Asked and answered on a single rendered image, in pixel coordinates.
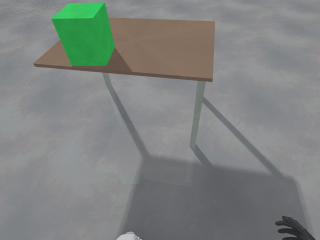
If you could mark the table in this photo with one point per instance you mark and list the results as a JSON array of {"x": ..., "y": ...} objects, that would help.
[{"x": 162, "y": 48}]

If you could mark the carton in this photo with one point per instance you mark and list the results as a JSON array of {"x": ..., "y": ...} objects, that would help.
[{"x": 85, "y": 33}]

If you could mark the right robot hand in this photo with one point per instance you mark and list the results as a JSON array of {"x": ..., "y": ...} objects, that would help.
[{"x": 295, "y": 229}]

